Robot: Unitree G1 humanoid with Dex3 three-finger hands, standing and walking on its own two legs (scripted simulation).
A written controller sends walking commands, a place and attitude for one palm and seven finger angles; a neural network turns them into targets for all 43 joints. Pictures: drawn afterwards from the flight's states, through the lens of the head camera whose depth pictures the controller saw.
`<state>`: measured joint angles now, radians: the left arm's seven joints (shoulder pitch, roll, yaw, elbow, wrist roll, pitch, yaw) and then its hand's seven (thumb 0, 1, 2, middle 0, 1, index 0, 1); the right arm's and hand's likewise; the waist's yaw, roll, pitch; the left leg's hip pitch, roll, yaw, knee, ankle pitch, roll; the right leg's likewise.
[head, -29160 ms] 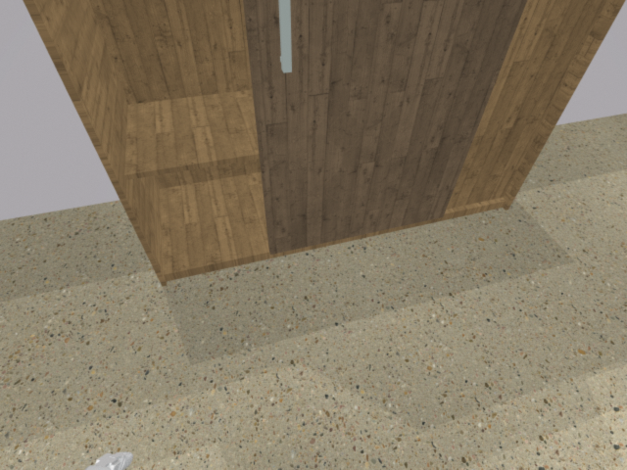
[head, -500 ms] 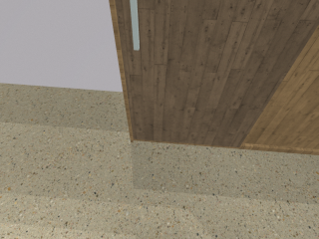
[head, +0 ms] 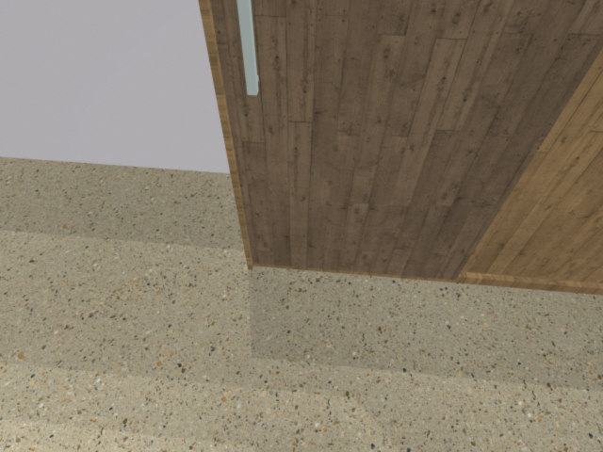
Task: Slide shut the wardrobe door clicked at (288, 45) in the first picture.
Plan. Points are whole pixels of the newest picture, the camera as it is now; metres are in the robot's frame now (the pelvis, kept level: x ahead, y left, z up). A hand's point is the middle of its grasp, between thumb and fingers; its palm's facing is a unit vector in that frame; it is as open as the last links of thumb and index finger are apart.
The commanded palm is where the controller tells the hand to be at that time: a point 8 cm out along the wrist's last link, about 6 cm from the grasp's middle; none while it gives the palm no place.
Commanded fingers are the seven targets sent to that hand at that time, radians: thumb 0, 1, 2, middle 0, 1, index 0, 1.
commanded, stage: look to check the result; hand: right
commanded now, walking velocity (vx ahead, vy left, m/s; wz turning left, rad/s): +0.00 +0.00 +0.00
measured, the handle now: (248, 27) +0.84 +0.17 +0.17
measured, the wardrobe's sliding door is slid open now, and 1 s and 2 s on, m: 0.00 0.00 0.00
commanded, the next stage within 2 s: none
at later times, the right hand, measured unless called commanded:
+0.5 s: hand out of the picture +0.04 -0.19 -0.18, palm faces +0.01 +0.98 -0.20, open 7.4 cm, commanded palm none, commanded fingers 0.00 -0.90 -0.90 0.20 0.30 0.20 0.30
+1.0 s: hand out of the picture +0.06 -0.21 -0.17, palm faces +0.00 +0.97 -0.26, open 7.4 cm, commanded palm none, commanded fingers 0.00 -0.90 -0.90 0.20 0.30 0.20 0.30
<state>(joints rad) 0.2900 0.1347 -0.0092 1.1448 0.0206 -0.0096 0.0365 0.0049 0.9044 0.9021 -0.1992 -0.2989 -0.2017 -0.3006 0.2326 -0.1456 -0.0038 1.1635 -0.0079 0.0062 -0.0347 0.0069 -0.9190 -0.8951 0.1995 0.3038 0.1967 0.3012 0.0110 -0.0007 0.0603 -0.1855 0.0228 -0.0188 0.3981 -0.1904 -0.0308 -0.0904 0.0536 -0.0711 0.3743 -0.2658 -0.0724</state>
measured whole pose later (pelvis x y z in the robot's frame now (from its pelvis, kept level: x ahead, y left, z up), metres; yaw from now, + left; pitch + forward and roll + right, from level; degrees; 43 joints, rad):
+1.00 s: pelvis +0.01 +0.00 +0.00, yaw -1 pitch -2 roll +0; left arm 0.17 0.24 0.00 1.14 0.02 -0.01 0.02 0.01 0.90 0.90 -0.20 -0.30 -0.20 -0.30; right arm 0.13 -0.24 -0.01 1.14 -0.01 0.00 -0.02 0.00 -0.90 -0.90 0.20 0.30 0.20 0.30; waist 0.01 0.00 0.08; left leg -0.14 0.03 0.00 0.36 -0.19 -0.03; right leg -0.05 0.06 -0.05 0.32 -0.25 -0.07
